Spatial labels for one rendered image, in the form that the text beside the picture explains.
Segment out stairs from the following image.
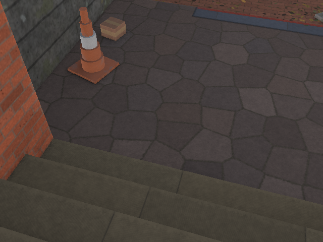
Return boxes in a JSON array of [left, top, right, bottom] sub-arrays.
[[0, 138, 323, 242]]

